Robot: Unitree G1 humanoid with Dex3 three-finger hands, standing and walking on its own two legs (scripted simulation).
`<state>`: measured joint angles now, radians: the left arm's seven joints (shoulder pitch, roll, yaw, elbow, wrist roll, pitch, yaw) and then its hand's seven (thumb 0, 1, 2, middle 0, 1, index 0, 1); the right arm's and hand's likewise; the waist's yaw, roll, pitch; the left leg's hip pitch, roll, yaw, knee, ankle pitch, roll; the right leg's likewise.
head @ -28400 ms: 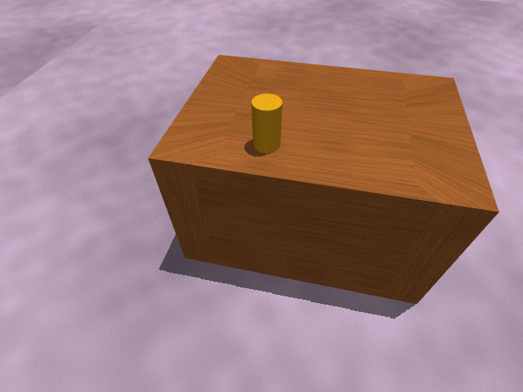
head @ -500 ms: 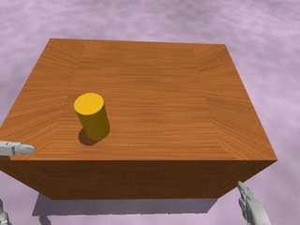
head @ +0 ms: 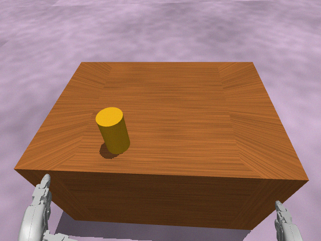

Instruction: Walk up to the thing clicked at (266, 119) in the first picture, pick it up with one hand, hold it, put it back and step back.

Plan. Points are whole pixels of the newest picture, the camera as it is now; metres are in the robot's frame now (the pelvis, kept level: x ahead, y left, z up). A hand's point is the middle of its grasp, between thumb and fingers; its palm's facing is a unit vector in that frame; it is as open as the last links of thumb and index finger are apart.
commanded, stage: sink last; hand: left
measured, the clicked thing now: (114, 131) +0.49 +0.20 -0.05
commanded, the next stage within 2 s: home in 0.16 s
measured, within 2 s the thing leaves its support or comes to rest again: neither
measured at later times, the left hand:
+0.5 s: hand (68, 233) +0.16 +0.23 +0.01, palm faces +0.27 -0.91 -0.32, open 17.1 cm
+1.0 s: hand (101, 221) +0.20 +0.18 -0.05, palm faces +0.09 -0.97 -0.23, open 17.4 cm
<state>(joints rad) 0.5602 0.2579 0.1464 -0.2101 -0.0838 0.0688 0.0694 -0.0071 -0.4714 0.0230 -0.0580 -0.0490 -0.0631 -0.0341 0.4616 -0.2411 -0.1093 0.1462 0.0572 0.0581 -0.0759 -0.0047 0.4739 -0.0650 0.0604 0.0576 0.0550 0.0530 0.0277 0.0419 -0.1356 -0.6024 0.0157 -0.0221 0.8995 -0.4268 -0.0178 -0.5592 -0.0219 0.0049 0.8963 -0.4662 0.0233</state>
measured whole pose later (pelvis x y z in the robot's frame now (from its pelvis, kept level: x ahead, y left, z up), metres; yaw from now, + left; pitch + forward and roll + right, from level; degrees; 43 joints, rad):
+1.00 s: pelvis +0.02 +0.00 -0.01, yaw -1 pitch +11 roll +0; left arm 0.48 0.20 0.01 0.02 -0.04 0.05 0.08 -0.01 -0.52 0.07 -0.05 -0.06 -0.05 -0.05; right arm 0.46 -0.19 -0.01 0.04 0.02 0.07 -0.08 0.02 -0.87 -0.89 0.20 0.30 0.20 0.30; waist -0.01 0.01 -0.15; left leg -0.69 0.02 0.00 0.99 -0.50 -0.01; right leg -0.65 -0.02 0.03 0.99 -0.53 0.03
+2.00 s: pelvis +0.00 -0.01 -0.02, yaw -1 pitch +11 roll +0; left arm 0.49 0.20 0.00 0.02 -0.03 0.04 0.09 -0.01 -0.53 0.06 -0.05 -0.06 -0.05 -0.05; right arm 0.49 -0.20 -0.01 -0.01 0.03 0.11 -0.09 0.02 -0.90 -0.90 0.20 0.31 0.20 0.30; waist 0.00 0.00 -0.14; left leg -0.71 0.02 -0.01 1.00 -0.48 -0.03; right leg -0.68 -0.02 0.02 1.02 -0.52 0.02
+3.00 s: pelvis +0.00 +0.00 +0.00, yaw +0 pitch +2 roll +0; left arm 0.27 0.32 0.00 0.53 0.06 0.01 0.03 0.00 -0.57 0.03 -0.05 -0.05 -0.05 -0.04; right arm 0.21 -0.29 -0.02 0.71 -0.06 0.01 -0.02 0.01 -0.90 -0.90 0.20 0.31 0.20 0.30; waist -0.01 0.00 0.01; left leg -0.50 0.02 -0.01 0.90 -0.44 -0.01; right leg -0.46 -0.02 0.01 0.91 -0.48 0.01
